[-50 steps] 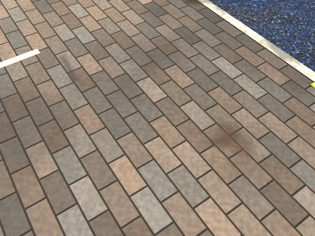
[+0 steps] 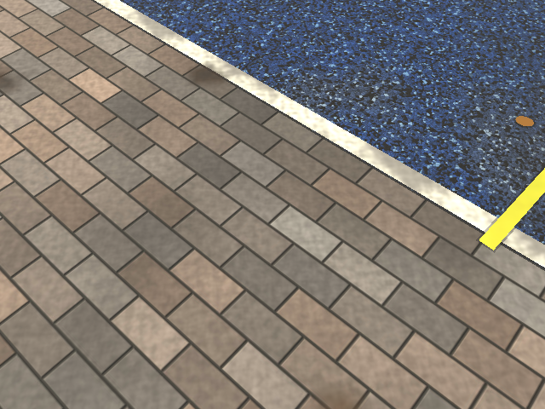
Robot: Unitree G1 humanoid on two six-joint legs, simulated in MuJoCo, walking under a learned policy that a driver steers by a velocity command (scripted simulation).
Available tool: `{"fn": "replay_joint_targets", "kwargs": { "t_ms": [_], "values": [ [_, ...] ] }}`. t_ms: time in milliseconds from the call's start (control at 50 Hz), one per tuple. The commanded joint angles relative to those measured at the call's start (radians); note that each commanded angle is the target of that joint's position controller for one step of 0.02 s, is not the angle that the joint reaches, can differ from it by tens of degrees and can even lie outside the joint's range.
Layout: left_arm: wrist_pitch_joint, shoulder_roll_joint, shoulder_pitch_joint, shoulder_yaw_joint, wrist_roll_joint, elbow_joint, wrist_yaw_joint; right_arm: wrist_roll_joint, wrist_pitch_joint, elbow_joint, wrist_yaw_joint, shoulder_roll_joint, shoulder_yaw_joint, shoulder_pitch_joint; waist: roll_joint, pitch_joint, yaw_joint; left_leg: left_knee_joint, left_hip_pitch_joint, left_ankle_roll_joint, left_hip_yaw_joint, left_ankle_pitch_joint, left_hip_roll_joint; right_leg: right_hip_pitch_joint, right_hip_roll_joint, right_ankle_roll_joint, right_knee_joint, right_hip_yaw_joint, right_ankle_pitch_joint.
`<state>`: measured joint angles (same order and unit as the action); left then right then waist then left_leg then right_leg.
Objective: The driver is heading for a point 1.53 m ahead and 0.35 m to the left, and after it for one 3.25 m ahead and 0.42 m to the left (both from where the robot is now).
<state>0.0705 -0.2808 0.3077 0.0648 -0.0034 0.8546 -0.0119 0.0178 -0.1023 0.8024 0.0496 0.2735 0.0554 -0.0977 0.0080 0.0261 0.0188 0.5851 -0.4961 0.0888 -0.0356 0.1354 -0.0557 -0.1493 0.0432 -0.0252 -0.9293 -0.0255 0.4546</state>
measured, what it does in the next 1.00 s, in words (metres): walks ahead, turning left: right foot, then left foot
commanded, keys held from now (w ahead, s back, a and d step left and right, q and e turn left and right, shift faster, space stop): w+q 0.24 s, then q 0.30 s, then no key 0.36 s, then w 0.10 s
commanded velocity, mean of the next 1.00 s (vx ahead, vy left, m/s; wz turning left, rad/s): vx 0.24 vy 0.00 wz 0.39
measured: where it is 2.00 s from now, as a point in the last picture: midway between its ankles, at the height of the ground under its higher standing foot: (193, 310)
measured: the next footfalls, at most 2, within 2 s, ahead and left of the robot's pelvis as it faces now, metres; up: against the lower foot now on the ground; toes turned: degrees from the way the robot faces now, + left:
right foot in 0.42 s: +0.43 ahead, -0.08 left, +0.00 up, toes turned +19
left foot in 0.82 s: +0.31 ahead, +0.15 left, +0.00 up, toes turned +23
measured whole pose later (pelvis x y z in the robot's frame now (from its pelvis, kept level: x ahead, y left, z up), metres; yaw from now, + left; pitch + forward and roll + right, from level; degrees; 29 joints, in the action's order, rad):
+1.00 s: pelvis +0.31 +0.03 +0.01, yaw +25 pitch +0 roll +0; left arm 0.01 -0.28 0.22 0.04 -0.01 0.80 0.00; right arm -0.01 0.01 0.65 0.00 0.22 0.01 -0.19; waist 0.03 -0.02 0.02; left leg 0.56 -0.28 0.03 0.01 0.29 -0.02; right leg -0.28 -0.03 0.02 -0.59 0.03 0.33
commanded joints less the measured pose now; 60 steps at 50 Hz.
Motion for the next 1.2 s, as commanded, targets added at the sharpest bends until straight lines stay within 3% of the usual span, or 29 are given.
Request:
{"fn": "replay_joint_targets", "kwargs": {
  "t_ms": [20, 40, 60, 100, 240, 320, 380, 400, 420, 440, 460, 480, 500, 560, 600, 680, 780, 800, 840, 860, 880, 920, 980, 1060, 1100, 1120, 1140, 1160, 1200],
  "values": [
    [0.074, -0.125, -0.066, 0.006, 0.039, -0.140, 0.022, 0.004, 0.011, -0.018, -0.013, 0.152, 0.046, -0.236, -0.118, -0.202, -0.123, -0.290, 0.725, 0.240, 0.654, 0.205, 0.335, -0.652, -0.051, -0.006, -0.438, -0.101, -0.024],
    [0.081, -0.118, -0.113, 0.005, 0.023, -0.153, 0.018, -0.005, 0.011, -0.033, -0.014, 0.138, 0.041, -0.179, -0.013, -0.110, -0.087, -0.311, 0.562, 0.218, 0.561, 0.106, 0.299, -0.624, -0.087, -0.008, -0.345, -0.084, -0.082],
    [0.077, -0.127, -0.121, 0.015, -0.002, -0.158, 0.010, -0.010, 0.009, -0.048, -0.016, 0.115, 0.032, -0.143, 0.010, -0.085, -0.055, -0.329, 0.461, 0.205, 0.499, 0.001, 0.269, -0.561, -0.117, -0.001, -0.259, -0.081, -0.118],
    [0.058, -0.110, -0.089, 0.018, -0.014, -0.169, 0.004, -0.012, 0.013, -0.065, -0.022, 0.119, 0.031, -0.124, -0.037, -0.070, -0.012, -0.360, 0.357, 0.213, 0.446, -0.118, 0.232, -0.489, -0.133, 0.022, -0.171, -0.071, -0.129],
    [0.042, -0.044, -0.271, -0.004, -0.010, -0.238, -0.001, 0.010, 0.031, -0.064, -0.058, 0.166, 0.050, -0.218, -0.078, -0.044, -0.069, -0.349, 0.231, 0.138, 0.293, -0.187, 0.128, -0.402, -0.070, 0.083, 0.279, -0.023, -0.490],
    [0.054, -0.063, -0.353, 0.003, -0.003, -0.274, 0.013, 0.012, 0.066, -0.051, -0.073, 0.159, 0.052, -0.288, -0.106, -0.053, -0.095, -0.216, 0.299, 0.089, 0.350, -0.301, 0.122, -0.338, 0.004, 0.070, 0.426, -0.024, -0.520],
    [0.064, -0.098, -0.291, 0.020, -0.005, -0.264, 0.021, 0.007, 0.086, -0.087, -0.085, 0.152, 0.054, -0.242, -0.139, -0.084, -0.045, -0.080, 0.381, 0.050, 0.440, -0.333, 0.126, -0.268, 0.012, 0.032, 0.508, -0.049, -0.465],
    [0.070, -0.114, -0.220, 0.027, -0.013, -0.251, 0.016, 0.007, 0.086, -0.111, -0.086, 0.139, 0.050, -0.198, -0.135, -0.123, 0.003, 0.016, 0.360, 0.014, 0.421, -0.351, 0.087, -0.148, -0.019, 0.002, 0.576, -0.045, -0.573],
    [0.072, -0.173, -0.100, 0.040, -0.035, -0.242, 0.008, -0.008, 0.080, -0.150, -0.083, 0.094, 0.035, -0.174, -0.063, -0.258, 0.049, 0.242, 0.235, -0.031, 0.370, -0.204, 0.039, 0.121, -0.184, -0.071, 0.502, -0.157, -0.842],
    [0.054, -0.201, -0.046, 0.038, -0.051, -0.247, 0.000, -0.022, 0.072, -0.140, -0.078, 0.022, 0.017, -0.361, 0.204, -0.394, -0.020, 0.542, -0.031, -0.096, 0.257, 0.575, -0.105, 0.434, -0.469, -0.240, 0.407, -0.435, -1.290],
    [0.032, -0.186, -0.015, 0.043, -0.012, -0.229, 0.008, -0.002, 0.070, -0.135, -0.068, 0.126, 0.022, -0.460, 0.290, -0.503, -0.026, 0.723, -0.133, -0.115, 0.237, 0.611, -0.032, 0.480, -0.573, -0.319, 0.422, -0.630, -1.066],
    [0.016, -0.118, -0.072, 0.028, -0.009, -0.260, 0.001, 0.012, 0.087, -0.127, -0.070, 0.190, 0.043, -0.373, 0.161, -0.390, 0.003, 0.796, -0.189, -0.149, 0.221, 0.515, 0.015, 0.383, -0.491, -0.283, 0.462, -0.519, -0.881],
    [-0.001, -0.082, -0.121, 0.014, -0.009, -0.265, -0.005, 0.010, 0.105, -0.147, -0.075, 0.202, 0.051, -0.275, 0.086, -0.275, 0.012, 0.782, -0.217, -0.168, 0.170, 0.441, 0.038, 0.263, -0.419, -0.234, 0.490, -0.379, -0.786],
    [-0.022, -0.100, -0.201, 0.012, -0.026, -0.249, -0.005, 0.006, 0.148, -0.170, -0.081, 0.127, 0.045, -0.240, 0.102, -0.108, -0.042, 0.657, -0.093, -0.177, 0.109, 0.354, 0.080, -0.069, -0.293, -0.199, 0.597, -0.181, -0.685],
    [-0.020, -0.113, -0.211, 0.018, -0.029, -0.232, -0.001, -0.002, 0.147, -0.175, -0.083, 0.076, 0.030, -0.250, 0.129, -0.121, -0.053, 0.538, -0.025, -0.175, 0.079, 0.334, 0.072, -0.106, -0.280, -0.220, 0.620, -0.121, -0.749],
    [-0.033, -0.133, -0.233, 0.025, -0.006, -0.210, 0.000, -0.015, 0.141, -0.188, -0.071, 0.072, 0.017, -0.195, 0.129, -0.186, -0.041, 0.296, 0.107, -0.150, 0.065, 0.212, 0.088, -0.102, -0.305, -0.235, 0.623, -0.076, -0.719],
    [-0.053, -0.132, -0.212, 0.015, 0.018, -0.171, 0.009, -0.022, 0.141, -0.188, -0.051, 0.088, 0.021, -0.181, 0.129, -0.144, -0.054, -0.058, 0.306, -0.082, 0.010, 0.060, 0.047, -0.155, -0.277, -0.167, 0.568, -0.069, -0.368],
    [-0.052, -0.098, -0.170, 0.002, 0.017, -0.148, 0.011, -0.030, 0.139, -0.194, -0.052, 0.101, 0.023, -0.178, 0.104, -0.128, -0.055, -0.154, 0.377, -0.054, 0.047, 0.010, 0.065, -0.201, -0.243, -0.103, 0.537, -0.053, -0.270],
    [-0.042, -0.013, -0.101, -0.026, -0.023, -0.161, 0.018, -0.054, 0.140, -0.234, -0.065, 0.187, 0.025, -0.097, -0.251, -0.113, 0.036, -0.264, 0.322, 0.122, 0.389, -0.104, 0.376, -0.296, -0.074, 0.053, 0.330, 0.087, 0.017],
    [-0.048, -0.080, -0.160, -0.012, -0.020, -0.160, 0.008, -0.060, 0.128, -0.240, -0.060, 0.141, 0.018, -0.070, -0.214, -0.083, -0.018, -0.295, 0.224, 0.150, 0.385, 0.026, 0.348, -0.233, -0.093, 0.067, 0.269, 0.034, 0.014],
    [-0.052, -0.090, -0.162, -0.005, -0.011, -0.155, 0.006, -0.062, 0.114, -0.231, -0.057, 0.113, 0.008, -0.040, -0.205, -0.065, 0.002, -0.290, 0.208, 0.115, 0.336, 0.085, 0.300, -0.215, -0.092, 0.064, 0.280, 0.027, -0.040],
    [-0.058, -0.081, -0.133, -0.006, -0.024, -0.121, 0.002, -0.042, 0.099, -0.218, -0.055, 0.102, 0.005, -0.026, -0.202, -0.075, 0.004, -0.269, 0.218, 0.053, 0.263, 0.194, 0.232, -0.160, -0.077, 0.071, 0.347, 0.048, -0.154],
    [-0.043, -0.087, -0.142, -0.006, -0.002, -0.121, 0.013, -0.022, 0.107, -0.192, -0.059, 0.149, 0.018, -0.109, -0.191, -0.018, -0.031, -0.312, 0.221, 0.066, 0.334, 0.510, 0.235, -0.188, -0.039, 0.045, 0.318, 0.093, -0.106],
    [0.002, -0.072, -0.070, -0.007, 0.013, -0.094, 0.031, -0.004, 0.092, -0.197, -0.066, 0.120, 0.013, -0.095, -0.149, 0.015, 0.008, -0.248, 0.209, 0.095, 0.392, 0.419, 0.257, -0.152, -0.072, -0.068, 0.405, 0.037, -0.079],
    [0.016, -0.121, 0.001, 0.009, 0.010, -0.056, 0.040, -0.003, 0.073, -0.245, -0.059, 0.073, 0.003, -0.020, 0.024, 0.015, 0.032, -0.061, 0.099, 0.021, 0.184, 0.319, 0.117, -0.060, -0.144, -0.125, 0.529, -0.093, 0.030],
    [0.019, -0.161, 0.061, 0.021, 0.012, -0.038, 0.041, -0.001, 0.057, -0.268, -0.055, 0.051, 0.000, 0.001, 0.187, 0.012, 0.044, 0.138, -0.036, -0.028, 0.047, 0.276, 0.023, 0.057, -0.246, -0.178, 0.638, -0.288, 0.092],
    [0.017, -0.187, 0.078, 0.027, 0.010, -0.043, 0.040, 0.008, 0.042, -0.279, -0.053, 0.082, 0.009, 0.013, 0.243, 0.056, 0.055, 0.244, -0.206, -0.043, 0.020, 0.331, 0.020, 0.143, -0.374, -0.247, 0.702, -0.477, 0.038],
    [0.019, -0.176, 0.126, 0.027, 0.004, -0.041, 0.033, 0.015, 0.030, -0.288, -0.051, 0.105, 0.017, 0.052, 0.193, 0.076, 0.091, 0.394, -0.352, -0.044, 0.066, 0.460, 0.048, 0.227, -0.436, -0.293, 0.715, -0.557, -0.069],
    [0.025, -0.165, 0.146, 0.023, 0.010, -0.043, 0.022, 0.014, 0.019, -0.277, -0.040, 0.077, 0.013, 0.031, 0.071, 0.028, 0.074, 0.531, -0.494, -0.040, 0.107, 0.365, 0.105, 0.364, -0.421, -0.273, 0.678, -0.475, -0.211]
  ]
}}
Velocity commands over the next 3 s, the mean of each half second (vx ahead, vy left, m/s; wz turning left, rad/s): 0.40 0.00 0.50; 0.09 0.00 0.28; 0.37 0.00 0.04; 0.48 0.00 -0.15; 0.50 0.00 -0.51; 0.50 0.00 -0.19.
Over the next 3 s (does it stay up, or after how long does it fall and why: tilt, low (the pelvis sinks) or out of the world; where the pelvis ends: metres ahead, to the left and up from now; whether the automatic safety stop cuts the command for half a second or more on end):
stays up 1.24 0.34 0.02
